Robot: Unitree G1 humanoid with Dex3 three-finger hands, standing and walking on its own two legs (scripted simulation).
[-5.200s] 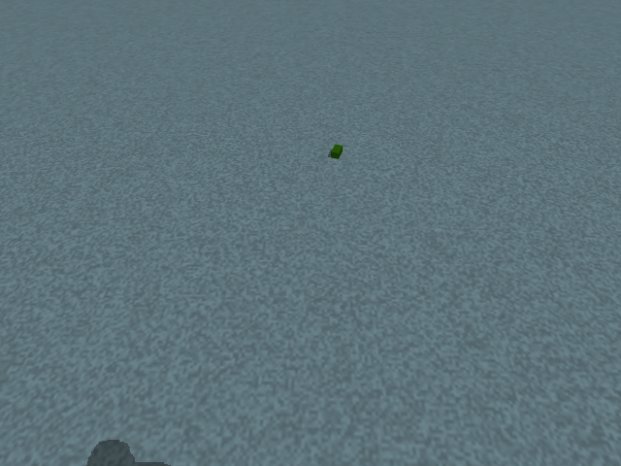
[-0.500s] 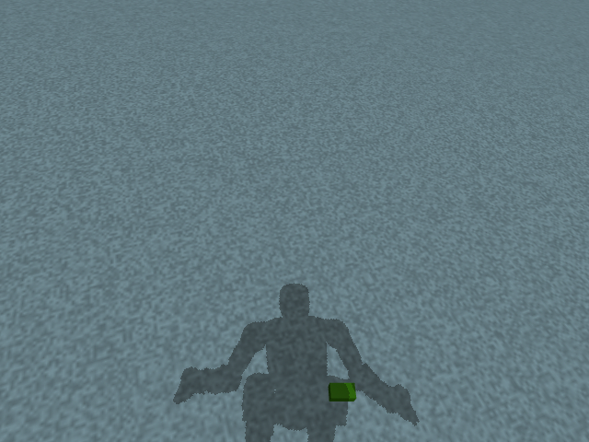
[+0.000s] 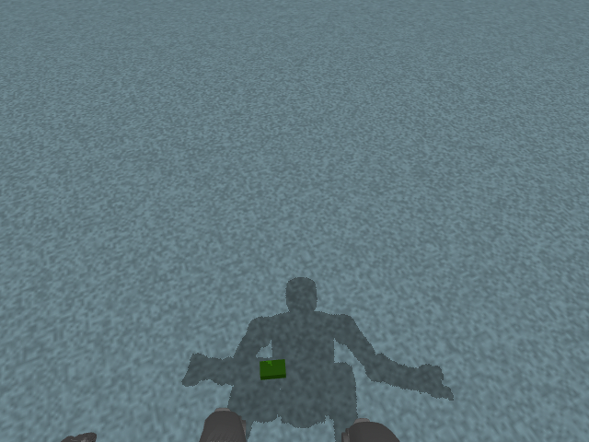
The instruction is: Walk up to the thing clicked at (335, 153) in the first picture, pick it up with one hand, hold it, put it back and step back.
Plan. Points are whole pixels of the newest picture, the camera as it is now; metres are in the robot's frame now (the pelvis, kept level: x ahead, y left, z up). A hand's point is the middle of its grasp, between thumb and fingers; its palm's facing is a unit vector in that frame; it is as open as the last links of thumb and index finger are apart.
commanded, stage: walk up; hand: left
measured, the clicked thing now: (272, 369) +0.44 +0.08 -0.70
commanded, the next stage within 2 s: none
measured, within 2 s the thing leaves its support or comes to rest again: neither
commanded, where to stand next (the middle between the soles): +0.08 -0.17 m, yaw +5 degrees
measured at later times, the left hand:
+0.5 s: hand out of the picture +0.08 +0.11 -0.13, palm faces -0.01 -0.95 -0.31, open 7.4 cm
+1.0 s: hand out of the picture -0.03 +0.05 -0.07, palm faces +0.08 -0.83 -0.55, open 7.4 cm
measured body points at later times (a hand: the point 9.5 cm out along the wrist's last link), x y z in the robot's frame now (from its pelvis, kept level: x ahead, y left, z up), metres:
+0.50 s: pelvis -0.01 -0.17 +0.03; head +0.01 -0.12 +0.47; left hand +0.08 +0.16 -0.11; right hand +0.03 -0.54 -0.03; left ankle +0.04 +0.00 -0.68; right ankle +0.03 -0.37 -0.63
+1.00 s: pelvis +0.02 -0.25 +0.04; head +0.09 -0.27 +0.49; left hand -0.04 +0.10 -0.03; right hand +0.15 -0.53 -0.11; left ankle +0.07 -0.09 -0.65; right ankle +0.01 -0.38 -0.68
